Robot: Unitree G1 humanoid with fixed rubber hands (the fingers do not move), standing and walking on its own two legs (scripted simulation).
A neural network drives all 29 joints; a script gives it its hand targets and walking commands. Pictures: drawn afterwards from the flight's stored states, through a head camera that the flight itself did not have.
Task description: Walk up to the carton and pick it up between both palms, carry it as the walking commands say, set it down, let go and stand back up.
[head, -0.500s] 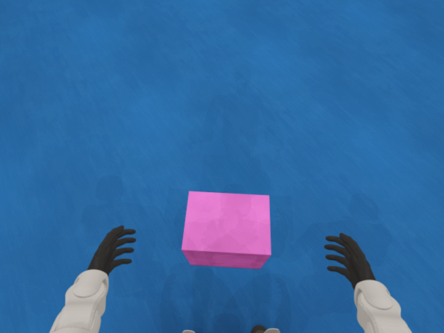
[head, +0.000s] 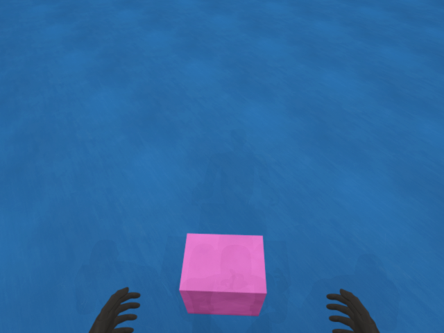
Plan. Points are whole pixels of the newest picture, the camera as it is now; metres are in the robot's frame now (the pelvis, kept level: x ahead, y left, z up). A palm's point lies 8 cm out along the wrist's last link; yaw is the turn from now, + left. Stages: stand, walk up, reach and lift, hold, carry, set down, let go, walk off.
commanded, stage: let go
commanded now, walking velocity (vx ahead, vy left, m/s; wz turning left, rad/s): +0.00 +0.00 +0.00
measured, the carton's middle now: (223, 276) +0.46 +0.02 -0.63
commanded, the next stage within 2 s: stand in 0.16 s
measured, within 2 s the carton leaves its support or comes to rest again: neither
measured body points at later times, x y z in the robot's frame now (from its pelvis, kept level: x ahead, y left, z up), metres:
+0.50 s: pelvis +0.02 +0.00 +0.00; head +0.04 +0.00 +0.45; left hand +0.13 +0.30 -0.11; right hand +0.14 -0.29 -0.11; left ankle -0.03 +0.13 -0.74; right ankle +0.01 -0.12 -0.74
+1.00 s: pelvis +0.02 +0.00 +0.00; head +0.02 +0.00 +0.45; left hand +0.12 +0.30 -0.11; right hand +0.12 -0.29 -0.11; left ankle -0.03 +0.13 -0.74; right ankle +0.01 -0.12 -0.74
